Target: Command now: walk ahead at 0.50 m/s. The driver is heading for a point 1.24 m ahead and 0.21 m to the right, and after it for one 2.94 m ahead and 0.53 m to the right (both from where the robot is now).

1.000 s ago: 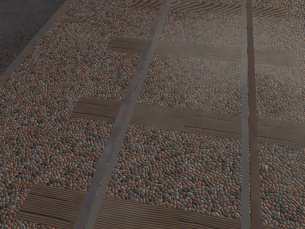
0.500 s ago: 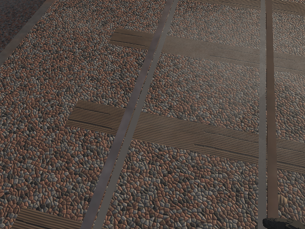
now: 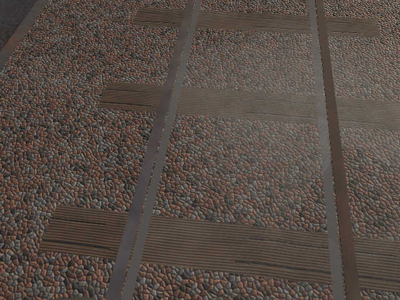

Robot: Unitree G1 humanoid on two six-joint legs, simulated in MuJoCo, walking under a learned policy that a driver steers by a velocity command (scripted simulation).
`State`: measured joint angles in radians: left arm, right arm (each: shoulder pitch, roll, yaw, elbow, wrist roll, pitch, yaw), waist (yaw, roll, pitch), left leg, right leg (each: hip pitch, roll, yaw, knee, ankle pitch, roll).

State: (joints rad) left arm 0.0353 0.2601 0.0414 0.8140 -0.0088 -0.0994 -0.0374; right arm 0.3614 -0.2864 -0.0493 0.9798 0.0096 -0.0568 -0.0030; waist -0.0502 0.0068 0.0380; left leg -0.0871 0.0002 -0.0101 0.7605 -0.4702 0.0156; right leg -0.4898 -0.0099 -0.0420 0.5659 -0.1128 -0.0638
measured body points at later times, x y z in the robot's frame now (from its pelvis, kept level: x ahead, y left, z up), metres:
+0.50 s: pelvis +0.29 +0.03 +0.00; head +0.32 +0.04 +0.45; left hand +0.25 +0.31 -0.14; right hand +0.51 -0.21 -0.09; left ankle +0.42 +0.14 -0.73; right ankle +0.11 -0.10 -0.72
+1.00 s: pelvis +0.56 +0.02 +0.01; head +0.59 +0.02 +0.46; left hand +0.78 +0.25 -0.08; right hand +0.53 -0.26 -0.13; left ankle +0.42 +0.14 -0.72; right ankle +0.72 -0.10 -0.71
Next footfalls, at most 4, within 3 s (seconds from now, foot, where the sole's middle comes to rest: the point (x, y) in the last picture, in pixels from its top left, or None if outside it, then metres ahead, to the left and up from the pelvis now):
0.50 left None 0.46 0.14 -0.76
1.04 right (230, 211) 0.76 -0.10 -0.76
1.56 left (164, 152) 1.05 0.15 -0.76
2.02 right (227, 123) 1.19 -0.13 -0.76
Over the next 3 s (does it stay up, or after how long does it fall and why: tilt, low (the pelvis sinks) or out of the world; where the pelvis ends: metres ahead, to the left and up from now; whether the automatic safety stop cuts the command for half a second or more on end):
stays up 1.27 -0.14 0.01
